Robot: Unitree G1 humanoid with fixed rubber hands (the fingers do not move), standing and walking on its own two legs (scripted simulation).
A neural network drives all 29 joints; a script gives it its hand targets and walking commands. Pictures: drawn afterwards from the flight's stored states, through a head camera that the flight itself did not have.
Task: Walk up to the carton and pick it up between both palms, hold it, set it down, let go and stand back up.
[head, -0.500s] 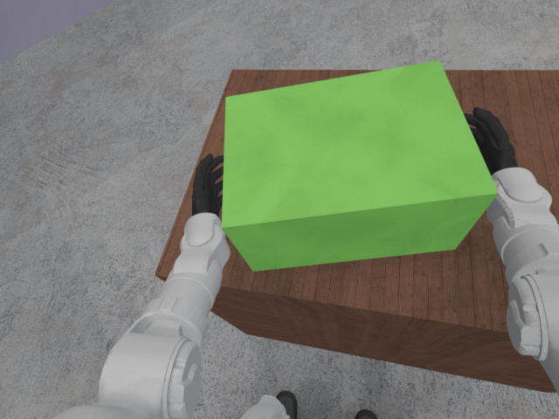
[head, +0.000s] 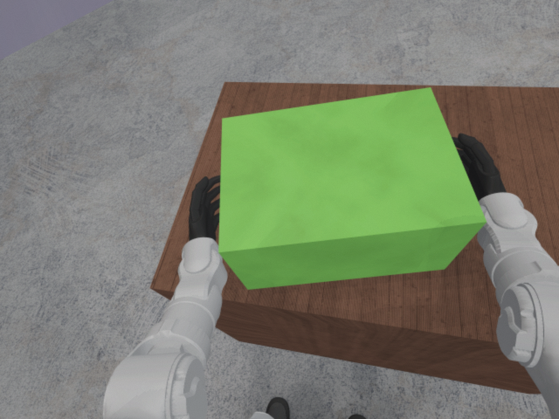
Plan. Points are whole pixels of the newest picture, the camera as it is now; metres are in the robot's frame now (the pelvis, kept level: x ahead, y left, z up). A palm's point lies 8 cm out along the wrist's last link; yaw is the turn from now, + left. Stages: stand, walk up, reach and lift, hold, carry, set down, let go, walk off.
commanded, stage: reach and lift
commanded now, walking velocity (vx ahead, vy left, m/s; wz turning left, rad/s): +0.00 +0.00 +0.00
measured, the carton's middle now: (334, 194) +0.46 +0.02 -0.02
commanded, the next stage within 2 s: none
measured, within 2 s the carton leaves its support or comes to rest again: leaves its support in 0.64 s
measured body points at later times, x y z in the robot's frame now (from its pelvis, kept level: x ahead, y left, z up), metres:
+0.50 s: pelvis +0.00 +0.00 +0.00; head +0.13 -0.02 +0.43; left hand +0.38 +0.21 -0.01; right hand +0.48 -0.19 +0.01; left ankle +0.01 +0.14 -0.71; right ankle +0.01 -0.09 -0.71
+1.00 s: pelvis -0.02 +0.01 +0.00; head +0.04 -0.01 +0.45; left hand +0.36 +0.22 +0.03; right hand +0.46 -0.18 +0.07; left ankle +0.01 +0.14 -0.71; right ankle +0.01 -0.09 -0.71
